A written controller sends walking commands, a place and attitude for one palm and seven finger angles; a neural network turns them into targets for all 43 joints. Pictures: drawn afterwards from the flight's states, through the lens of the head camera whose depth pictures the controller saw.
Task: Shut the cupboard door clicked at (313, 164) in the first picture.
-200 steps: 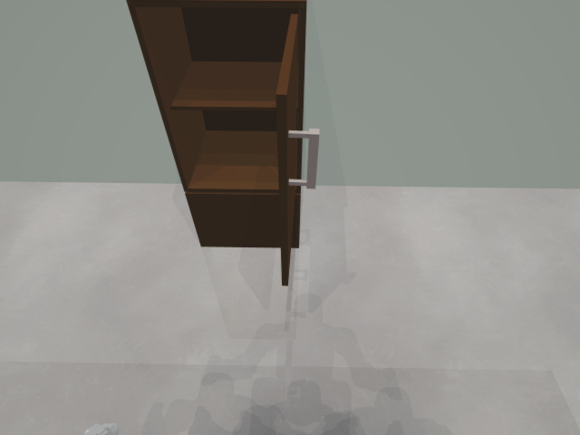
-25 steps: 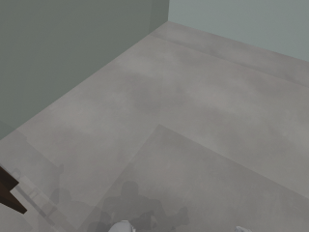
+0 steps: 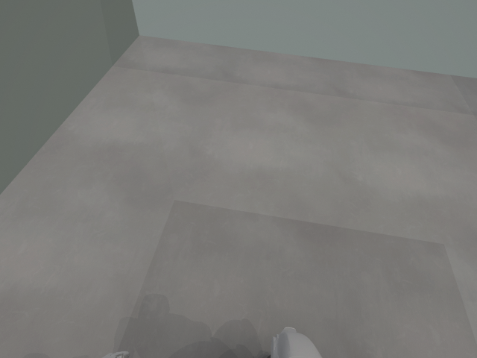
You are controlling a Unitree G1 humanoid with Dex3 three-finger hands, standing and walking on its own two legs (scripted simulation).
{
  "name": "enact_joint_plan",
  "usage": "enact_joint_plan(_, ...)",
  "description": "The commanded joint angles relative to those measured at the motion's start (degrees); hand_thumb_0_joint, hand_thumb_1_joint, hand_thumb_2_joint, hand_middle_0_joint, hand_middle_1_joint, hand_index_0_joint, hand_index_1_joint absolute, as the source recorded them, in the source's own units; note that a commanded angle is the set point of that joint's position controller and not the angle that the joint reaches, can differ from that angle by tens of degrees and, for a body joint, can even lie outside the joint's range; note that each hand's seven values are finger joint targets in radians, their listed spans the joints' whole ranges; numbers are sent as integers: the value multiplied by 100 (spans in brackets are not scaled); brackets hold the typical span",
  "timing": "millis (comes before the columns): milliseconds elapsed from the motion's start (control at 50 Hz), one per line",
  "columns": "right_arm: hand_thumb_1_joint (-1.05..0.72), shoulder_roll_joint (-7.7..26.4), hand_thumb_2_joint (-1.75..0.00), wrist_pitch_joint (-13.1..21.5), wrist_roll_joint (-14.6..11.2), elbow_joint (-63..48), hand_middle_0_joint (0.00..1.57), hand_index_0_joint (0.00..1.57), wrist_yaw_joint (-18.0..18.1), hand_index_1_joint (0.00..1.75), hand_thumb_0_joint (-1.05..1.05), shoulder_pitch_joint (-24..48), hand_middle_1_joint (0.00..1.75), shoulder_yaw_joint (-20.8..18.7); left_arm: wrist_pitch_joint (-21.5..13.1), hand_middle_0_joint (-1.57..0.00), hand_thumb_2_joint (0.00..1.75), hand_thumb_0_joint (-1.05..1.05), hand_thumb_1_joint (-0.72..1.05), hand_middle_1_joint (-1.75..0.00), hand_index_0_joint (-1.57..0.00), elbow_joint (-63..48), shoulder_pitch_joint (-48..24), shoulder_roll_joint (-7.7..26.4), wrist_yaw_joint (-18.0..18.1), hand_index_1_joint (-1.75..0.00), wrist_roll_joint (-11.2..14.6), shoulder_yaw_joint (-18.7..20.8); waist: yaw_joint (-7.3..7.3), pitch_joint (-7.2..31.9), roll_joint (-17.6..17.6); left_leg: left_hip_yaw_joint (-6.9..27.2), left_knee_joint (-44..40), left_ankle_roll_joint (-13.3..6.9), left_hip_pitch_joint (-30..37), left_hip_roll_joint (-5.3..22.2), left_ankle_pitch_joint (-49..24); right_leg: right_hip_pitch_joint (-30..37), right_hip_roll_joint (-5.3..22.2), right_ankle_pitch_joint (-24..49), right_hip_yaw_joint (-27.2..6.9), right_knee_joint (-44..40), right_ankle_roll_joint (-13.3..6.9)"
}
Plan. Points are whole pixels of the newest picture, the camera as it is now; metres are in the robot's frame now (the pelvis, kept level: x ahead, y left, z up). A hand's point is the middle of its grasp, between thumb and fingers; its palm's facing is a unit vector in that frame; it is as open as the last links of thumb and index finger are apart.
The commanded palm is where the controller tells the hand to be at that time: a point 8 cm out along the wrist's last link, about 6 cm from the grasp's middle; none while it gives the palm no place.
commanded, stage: walk around to get in front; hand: left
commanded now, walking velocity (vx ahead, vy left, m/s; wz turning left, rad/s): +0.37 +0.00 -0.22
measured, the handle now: out of the picture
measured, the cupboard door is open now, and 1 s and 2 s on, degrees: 87 87 87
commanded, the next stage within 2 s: walk to a spot facing it in 1.92 s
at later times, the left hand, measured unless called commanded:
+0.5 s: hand (165, 306) +0.25 +0.15 -0.17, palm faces +0.01 -0.98 -0.21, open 7.3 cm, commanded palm none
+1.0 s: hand (179, 196) +0.53 +0.16 -0.16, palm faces -0.11 -0.98 -0.17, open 7.4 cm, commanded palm none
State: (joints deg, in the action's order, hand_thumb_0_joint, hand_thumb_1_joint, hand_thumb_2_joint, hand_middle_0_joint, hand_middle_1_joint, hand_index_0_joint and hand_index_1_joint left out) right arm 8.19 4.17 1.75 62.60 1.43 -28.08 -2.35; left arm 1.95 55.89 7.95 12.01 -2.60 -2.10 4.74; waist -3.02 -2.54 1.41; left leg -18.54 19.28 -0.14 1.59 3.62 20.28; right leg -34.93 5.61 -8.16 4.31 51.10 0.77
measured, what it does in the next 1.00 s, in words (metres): walks ahead: right foot, then left foot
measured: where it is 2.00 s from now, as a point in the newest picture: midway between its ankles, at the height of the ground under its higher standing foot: (250, 212)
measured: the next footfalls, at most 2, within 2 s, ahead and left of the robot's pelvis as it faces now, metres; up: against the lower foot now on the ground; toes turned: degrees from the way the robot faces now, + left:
right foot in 0.14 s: +0.21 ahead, -0.12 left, +0.00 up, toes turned -10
left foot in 0.62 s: +0.43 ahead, +0.09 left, +0.00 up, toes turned +7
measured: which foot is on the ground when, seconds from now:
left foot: down 0.00-0.14, up 0.16-0.60, down 0.62-1.00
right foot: up 0.00-0.12, down 0.14-0.64, up 0.66-1.00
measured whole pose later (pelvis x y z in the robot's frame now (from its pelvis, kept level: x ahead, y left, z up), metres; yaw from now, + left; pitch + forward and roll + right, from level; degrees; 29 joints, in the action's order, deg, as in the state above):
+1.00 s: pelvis +0.44 -0.02 +0.01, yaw -8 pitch +0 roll +0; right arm 7.6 3.7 1.5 64.0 0.7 -23.2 -3.2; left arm 0.4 59.1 11.3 10.1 -1.6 -1.7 4.4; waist -1.0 -1.9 0.7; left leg -14.6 19.0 -0.4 -2.2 3.3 16.0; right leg -32.5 8.3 -9.3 4.4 49.5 1.7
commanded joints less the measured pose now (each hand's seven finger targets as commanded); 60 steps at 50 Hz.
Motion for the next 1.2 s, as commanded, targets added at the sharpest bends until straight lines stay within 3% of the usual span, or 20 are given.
enact_joint_plan(0,-90,758,-90,64,39,14,20,20,15,30,0,-576,30,-80,-272,-20,90,0,90,-30,-20,-577,-936,-152,10,-30,32,-122,-113,-597,-789,664,-417,-607,225,1602,-3848,-123,-236,-366,414,-1177,-261)
enact_joint_plan(80,-90,952,-90,26,-48,-7,20,20,-10,30,0,-190,30,-117,-447,-20,90,0,90,-30,-20,68,1049,313,123,-30,-10,17,863,647,-641,191,2116,-227,-363,1364,-5376,2945,-688,-46,594,-2182,-640)
enact_joint_plan(100,-90,708,-90,34,-121,-91,20,20,-90,30,0,-264,30,-69,-518,-20,90,0,90,-30,-20,300,1813,861,198,-30,-32,170,1170,1335,234,61,3647,1,-1943,1004,-3183,4718,464,-80,-727,-2282,-986)
enact_joint_plan(120,-90,434,-90,49,-162,-264,20,20,-73,30,0,-359,30,-19,-535,-20,90,0,90,-30,-20,437,2337,1360,268,-30,77,283,1130,2010,1283,492,5427,282,-3436,20,1191,5808,1921,738,-3342,-2773,-1691)
enact_joint_plan(140,-90,597,-90,20,-174,-359,20,20,-57,30,0,154,30,-79,-490,-20,90,0,90,-30,-20,414,2095,1433,306,-30,182,291,1116,1667,554,1320,6050,87,-3777,184,1210,5367,2007,734,-3301,-3192,-1824)
enact_joint_plan(200,-90,337,-90,-79,-94,-303,20,20,-69,30,0,599,30,-108,-543,-20,90,0,90,-30,-20,195,926,671,338,-30,168,73,536,203,-306,1669,5674,94,-3607,759,-20,2998,1444,367,-1872,-3613,-1286)
enact_joint_plan(280,-90,-12,-90,-291,-6,-160,20,20,-102,30,0,74,30,-116,-669,-20,90,0,90,-30,-20,246,734,88,358,-30,52,-47,21,-270,270,1500,4601,210,-2964,745,-427,1600,863,236,-773,-4073,-1022)
enact_joint_plan(520,-90,390,-90,-105,-26,-985,20,20,-334,30,0,2142,30,-106,-695,-20,90,0,90,-30,-20,474,1498,576,334,-30,60,-30,506,-447,335,1108,1806,116,-3116,416,-789,3033,946,865,-847,-3709,-998)
enact_joint_plan(580,-90,685,-90,-21,14,-643,20,20,-232,30,0,1076,30,-188,-679,-20,90,0,90,-30,-20,544,1459,596,327,-30,92,-30,-49,114,-232,847,983,-49,-1196,-3,-928,2729,574,2217,-417,-2024,-751)
enact_joint_plan(600,-90,1149,-90,24,76,-398,20,20,-164,30,0,132,30,-312,-679,-20,90,0,90,-30,-20,457,1486,396,299,-30,132,-35,-409,738,-981,1863,628,-332,192,773,-1001,1892,117,1428,-61,-561,-459)
enact_joint_plan(620,-90,1801,-90,30,87,-233,20,20,-116,30,0,-491,30,-447,-684,-20,90,0,90,-30,-20,350,1656,68,231,-30,189,-111,-449,1239,-2403,3822,59,-868,1359,2293,-1378,368,-627,-1914,306,1274,-201)
enact_joint_plan(640,-90,1717,-90,-30,6,-223,20,20,-70,30,0,-497,30,-393,-679,-20,90,0,90,-30,-20,247,1337,307,257,-30,137,-78,-494,1164,-1824,4140,-252,-1081,1203,2530,-1310,-22,-512,-2366,-306,2103,-282)
enact_joint_plan(700,-90,900,-90,30,-15,-482,20,20,-34,30,0,673,30,-186,-570,-20,90,0,90,-30,-20,351,888,124,169,-30,67,-35,-48,-37,-742,2858,-660,-741,-644,2003,-795,-106,130,-1170,-478,2343,-201)
enact_joint_plan(760,-90,642,-90,107,-39,-394,20,20,-9,30,0,801,30,-124,-374,-20,90,0,90,-30,-20,448,1227,-224,163,-30,24,-62,296,-188,-626,1907,-885,-581,-1298,1602,-1017,271,181,-712,-369,1928,-95)
enact_joint_plan(1000,-90,719,-90,41,6,20,20,20,-57,30,0,92,30,-203,-344,-20,90,0,90,-30,-20,-168,-268,-197,99,-30,39,-52,44,-535,-778,1151,-845,-726,-600,1515,-1570,327,98,-178,301,-1205,15)
enact_joint_plan(1080,-90,776,-90,-12,-16,69,20,20,-67,30,0,210,30,-206,-484,-20,90,0,90,-30,-20,190,866,112,132,-30,14,29,638,174,-443,704,960,-410,-711,1225,-2837,2323,-381,-170,605,-2179,-229)
enact_joint_plan(1100,-90,639,-90,1,-62,43,20,20,-113,30,0,219,30,-187,-567,-20,90,0,90,-30,-20,464,1759,508,179,-30,-30,141,1029,755,203,511,2423,-197,-1590,925,-2367,3771,172,-364,-100,-2367,-454)
enact_joint_plan(1120,-90,261,-90,20,-123,-160,20,20,-151,30,0,81,30,-85,-618,-20,90,0,90,-30,-20,646,2499,1260,259,-30,-18,326,1169,1433,1838,434,4304,82,-3279,92,810,5122,1808,-308,-2525,-2971,-1005)
enact_joint_plan(1140,-90,450,-90,-27,-127,-352,20,20,-136,30,0,459,30,-105,-588,-20,90,0,90,-30,-20,669,2528,1402,295,-30,116,314,1125,1409,1439,1318,5301,-6,-3800,56,1302,4997,2128,-310,-3184,-3519,-1190)
enact_joint_plan(1180,-90,392,-90,-23,-122,-336,20,20,-142,30,0,900,30,-181,-588,-20,90,0,90,-30,-20,459,1553,847,323,-30,124,215,855,651,722,1680,5772,-46,-3989,501,212,3862,1847,-628,-2314,-3658,-1007)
